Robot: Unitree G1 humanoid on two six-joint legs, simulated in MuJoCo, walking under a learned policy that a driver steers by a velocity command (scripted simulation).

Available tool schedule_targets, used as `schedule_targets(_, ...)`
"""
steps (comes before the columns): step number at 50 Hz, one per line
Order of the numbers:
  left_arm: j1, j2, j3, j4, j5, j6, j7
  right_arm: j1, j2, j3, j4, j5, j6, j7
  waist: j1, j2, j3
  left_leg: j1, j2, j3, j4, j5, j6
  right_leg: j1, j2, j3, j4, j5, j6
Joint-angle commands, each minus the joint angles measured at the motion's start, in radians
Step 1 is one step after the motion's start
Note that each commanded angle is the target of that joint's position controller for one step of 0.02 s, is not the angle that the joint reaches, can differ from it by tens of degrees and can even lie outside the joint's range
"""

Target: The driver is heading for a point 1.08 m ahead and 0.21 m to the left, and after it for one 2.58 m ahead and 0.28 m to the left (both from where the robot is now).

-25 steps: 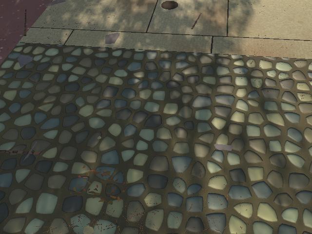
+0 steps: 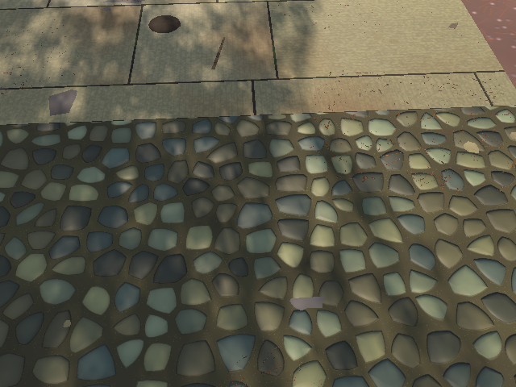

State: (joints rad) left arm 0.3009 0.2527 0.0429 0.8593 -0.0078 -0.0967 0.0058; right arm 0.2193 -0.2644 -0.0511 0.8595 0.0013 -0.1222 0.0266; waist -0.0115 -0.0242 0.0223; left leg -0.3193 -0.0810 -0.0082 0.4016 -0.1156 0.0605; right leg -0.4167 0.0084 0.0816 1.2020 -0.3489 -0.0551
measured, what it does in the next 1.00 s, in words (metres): walks ahead, turning left: right foot, then left foot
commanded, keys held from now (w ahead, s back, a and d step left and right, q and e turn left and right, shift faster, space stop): w+q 0.80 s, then w+e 0.20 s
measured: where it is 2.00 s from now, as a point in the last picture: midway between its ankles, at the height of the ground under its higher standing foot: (179, 261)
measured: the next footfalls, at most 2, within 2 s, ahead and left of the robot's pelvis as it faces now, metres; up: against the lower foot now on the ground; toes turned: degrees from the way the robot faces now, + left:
right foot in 0.30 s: +0.32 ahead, -0.13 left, +0.00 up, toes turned +11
left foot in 0.82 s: +0.51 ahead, +0.21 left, +0.00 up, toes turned +30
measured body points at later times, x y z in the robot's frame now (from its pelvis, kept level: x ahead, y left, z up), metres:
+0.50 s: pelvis +0.26 -0.04 +0.01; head +0.27 -0.05 +0.46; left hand +0.28 +0.25 -0.10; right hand +0.42 -0.29 -0.11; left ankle +0.23 +0.11 -0.65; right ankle +0.28 -0.14 -0.74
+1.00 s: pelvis +0.47 +0.12 +0.00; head +0.49 +0.14 +0.45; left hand +0.42 +0.40 -0.13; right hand +0.72 -0.05 -0.10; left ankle +0.47 +0.19 -0.74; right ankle +0.52 -0.06 -0.64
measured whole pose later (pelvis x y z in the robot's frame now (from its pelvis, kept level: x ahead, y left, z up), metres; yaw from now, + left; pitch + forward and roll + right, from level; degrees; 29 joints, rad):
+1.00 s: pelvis +0.47 +0.12 +0.00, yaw +28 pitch +1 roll +0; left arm 0.25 0.30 0.05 0.83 -0.03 -0.08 0.00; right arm 0.22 -0.25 -0.05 0.70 0.00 -0.07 0.04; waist 0.01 -0.03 0.04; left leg -0.29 -0.07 0.08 0.46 -0.19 0.10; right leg -0.53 -0.12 0.03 1.20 -0.30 -0.01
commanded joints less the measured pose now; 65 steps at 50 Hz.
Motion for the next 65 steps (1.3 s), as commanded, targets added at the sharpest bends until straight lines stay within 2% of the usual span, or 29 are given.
schedule_targets(1,0.006,0.054,0.014,-0.088,0.016,-0.023,0.003,0.021,-0.073,-0.006,-0.047,0.001,-0.005,0.003,0.031,0.073,-0.057,0.174,0.259,-0.364,-0.223,0.098,0.216,-0.190,-0.099,0.015,-0.092,0.042,0.013)
schedule_targets(5,-0.143,0.024,-0.009,-0.143,0.021,-0.022,0.006,0.074,-0.146,-0.027,-0.039,0.018,0.008,-0.022,0.001,0.084,-0.016,0.046,0.225,-0.268,-0.253,0.079,0.204,-0.114,-0.075,-0.035,-0.424,0.182,0.060)
schedule_targets(10,-0.286,0.072,-0.003,-0.187,-0.003,-0.031,-0.005,0.167,-0.158,-0.030,-0.025,0.031,0.029,-0.031,-0.042,0.115,-0.013,0.044,0.222,-0.297,-0.191,0.000,0.155,0.015,-0.015,-0.025,-0.644,0.358,0.081)
schedule_targets(12,-0.289,0.103,0.009,-0.199,-0.007,-0.038,-0.006,0.172,-0.161,-0.031,-0.030,0.032,0.038,-0.035,-0.023,0.121,-0.018,0.071,0.234,-0.349,-0.140,-0.070,0.131,0.077,-0.012,-0.014,-0.704,0.322,0.069)
schedule_targets(14,-0.190,0.131,0.028,-0.176,-0.004,-0.043,-0.001,0.159,-0.134,-0.025,-0.044,0.026,0.047,-0.040,0.037,0.124,-0.046,0.051,0.191,-0.360,-0.030,-0.092,0.092,0.227,-0.024,-0.022,-0.763,0.259,0.037)
schedule_targets(15,-0.058,0.172,0.044,-0.156,0.006,-0.046,0.006,0.133,-0.088,-0.010,-0.064,0.019,0.045,-0.038,0.103,0.084,-0.121,-0.034,0.136,-0.309,0.159,-0.109,0.056,0.409,-0.121,0.058,-0.773,0.212,-0.008)
schedule_targets(16,0.083,0.243,0.062,-0.137,0.015,-0.038,0.013,0.161,-0.007,0.012,-0.091,0.009,0.037,-0.040,0.131,-0.121,-0.237,-0.242,0.025,-0.164,0.492,-0.338,0.001,0.665,-0.325,0.302,-0.813,0.133,-0.080)
schedule_targets(17,0.118,0.273,0.071,-0.117,0.017,-0.024,0.001,0.255,-0.025,0.013,-0.126,0.039,0.026,-0.039,0.080,-0.368,-0.278,-0.472,0.023,-0.117,0.718,-0.490,-0.004,0.732,-0.479,0.683,-0.910,-0.083,-0.191)
schedule_targets(18,0.062,0.172,0.050,-0.136,0.010,-0.028,-0.004,0.229,-0.114,-0.009,-0.101,0.050,0.032,-0.042,0.083,-0.199,-0.168,-0.520,0.088,-0.163,0.836,-0.398,-0.012,0.632,-0.434,0.626,-0.932,-0.150,-0.174)
schedule_targets(19,0.014,0.122,0.036,-0.142,0.004,-0.028,-0.007,0.163,-0.132,-0.018,-0.105,0.044,0.040,-0.039,0.079,-0.114,-0.083,-0.517,0.113,-0.149,0.848,-0.308,-0.016,0.528,-0.380,0.445,-0.936,-0.056,-0.137)
schedule_targets(20,-0.048,0.103,0.029,-0.147,0.010,-0.027,-0.012,0.147,-0.112,-0.019,-0.103,0.035,0.048,-0.039,0.049,-0.059,-0.056,-0.472,0.144,-0.137,0.826,-0.234,-0.025,0.443,-0.327,0.332,-0.961,0.056,-0.116)
schedule_targets(21,-0.082,0.085,0.025,-0.143,0.013,-0.025,-0.014,0.127,-0.101,-0.024,-0.112,0.027,0.055,-0.036,0.031,-0.072,-0.028,-0.451,0.168,-0.132,0.792,-0.190,-0.031,0.389,-0.294,0.246,-0.984,0.148,-0.109)
schedule_targets(27,-0.046,0.125,0.047,-0.086,0.016,-0.036,-0.008,0.032,-0.049,-0.018,-0.183,0.023,0.078,-0.016,0.024,-0.038,-0.005,-0.461,0.194,-0.107,0.656,-0.013,-0.060,0.349,-0.267,-0.012,-1.045,0.459,-0.134)
schedule_targets(32,-0.016,0.171,0.055,-0.062,0.008,-0.020,0.003,-0.129,-0.032,-0.006,-0.251,0.019,0.071,0.015,0.073,-0.030,0.032,-0.414,0.182,-0.030,0.388,0.162,-0.042,0.374,-0.264,-0.148,-1.050,0.448,-0.109)
schedule_targets(36,0.035,0.202,0.063,-0.034,-0.009,0.002,0.004,-0.228,-0.041,-0.005,-0.314,0.025,0.073,0.039,0.092,-0.031,0.068,-0.411,0.168,0.024,0.285,0.080,-0.003,0.470,-0.301,-0.198,-1.008,0.484,-0.085)
schedule_targets(39,0.027,0.246,0.074,-0.037,-0.016,0.021,0.011,-0.183,-0.083,-0.026,-0.331,0.020,0.080,0.044,0.036,-0.076,0.005,-0.243,0.084,0.108,0.254,-0.069,0.054,0.502,-0.301,-0.258,-0.839,0.899,-0.054)
schedule_targets(40,0.020,0.259,0.078,-0.041,-0.017,0.030,0.016,-0.077,-0.118,-0.047,-0.309,0.021,0.083,0.041,-0.029,-0.082,-0.058,-0.097,0.036,0.134,0.226,-0.085,0.082,0.484,-0.285,-0.282,-0.683,1.037,-0.041)
schedule_targets(41,0.037,0.236,0.066,-0.036,-0.018,0.031,0.019,0.090,-0.164,-0.077,-0.262,0.021,0.086,0.026,-0.115,-0.045,-0.149,0.186,0.007,0.110,0.156,-0.013,0.122,0.356,-0.252,-0.295,-0.470,0.995,-0.015)
schedule_targets(42,0.078,0.153,0.033,-0.056,0.020,0.020,0.011,0.224,-0.245,-0.098,-0.230,0.019,0.093,-0.001,-0.136,0.147,-0.254,0.526,0.226,-0.198,0.156,0.056,0.187,0.050,-0.191,-0.292,-0.140,0.410,0.021)
schedule_targets(43,0.162,0.075,0.002,-0.079,0.010,-0.012,-0.007,0.190,-0.295,-0.089,-0.249,0.016,0.082,0.000,-0.043,0.303,-0.409,0.737,0.473,-0.771,-0.033,-0.109,0.367,-0.269,-0.009,-0.137,0.170,-0.242,0.056)
schedule_targets(44,0.055,0.191,0.031,-0.078,-0.035,-0.036,-0.018,0.209,-0.211,-0.068,-0.242,0.005,0.072,0.008,-0.118,0.137,-0.397,0.682,0.474,-0.731,-0.092,-0.130,0.322,-0.342,-0.054,0.007,0.235,-0.190,0.041)
schedule_targets(45,-0.024,0.189,0.032,-0.107,-0.057,-0.038,-0.020,0.163,-0.180,-0.057,-0.231,0.000,0.063,0.010,-0.101,0.120,-0.246,0.542,0.438,-0.542,-0.084,-0.053,0.273,-0.376,-0.093,-0.013,0.204,-0.119,0.026)
schedule_targets(46,-0.042,0.169,0.028,-0.101,-0.042,-0.032,-0.011,0.090,-0.148,-0.045,-0.226,0.004,0.054,0.013,-0.051,0.039,-0.155,0.373,0.388,-0.400,-0.095,0.050,0.228,-0.326,-0.144,-0.015,0.117,-0.032,0.026)
schedule_targets(47,-0.038,0.167,0.034,-0.090,-0.023,-0.019,-0.004,0.033,-0.109,-0.035,-0.227,-0.001,0.045,0.014,-0.014,0.056,-0.115,0.266,0.342,-0.307,-0.116,0.112,0.201,-0.270,-0.172,-0.009,0.050,0.021,0.029)
schedule_targets(48,0.006,0.160,0.036,-0.072,-0.021,-0.001,-0.005,0.000,-0.091,-0.030,-0.226,-0.006,0.036,0.015,0.018,0.080,-0.098,0.198,0.314,-0.240,-0.154,0.134,0.186,-0.209,-0.188,0.001,0.025,0.068,0.032)
schedule_targets(51,0.035,0.118,0.034,-0.054,-0.022,0.037,-0.001,0.004,-0.098,-0.038,-0.185,-0.013,0.006,0.013,0.042,0.070,-0.060,0.132,0.296,-0.115,-0.222,0.246,0.175,-0.196,-0.174,0.015,-0.028,0.158,0.051)
schedule_targets(55,-0.054,0.101,0.038,-0.080,-0.020,0.036,0.000,0.045,-0.101,-0.040,-0.140,-0.020,0.004,-0.011,0.013,0.072,-0.006,0.190,0.277,0.005,-0.252,0.289,0.128,-0.311,-0.128,0.063,-0.205,0.351,0.063)
schedule_targets(60,-0.174,0.065,0.023,-0.119,-0.014,0.026,-0.027,0.072,-0.121,-0.041,-0.100,-0.012,0.011,-0.031,-0.038,0.067,0.044,0.283,0.287,0.097,-0.279,0.292,0.078,-0.322,-0.102,-0.005,-0.449,0.505,0.044)
schedule_targets(65,-0.286,0.045,0.010,-0.203,-0.013,0.023,-0.065,0.127,-0.143,-0.049,-0.056,-0.001,0.050,-0.045,-0.072,0.057,0.078,0.472,0.352,0.142,-0.189,0.462,0.081,-0.407,-0.084,-0.091,-0.551,0.359,0.006)
Over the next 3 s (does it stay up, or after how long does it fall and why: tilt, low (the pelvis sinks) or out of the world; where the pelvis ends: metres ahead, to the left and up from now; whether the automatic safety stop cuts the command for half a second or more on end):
stays up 1.13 0.28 0.00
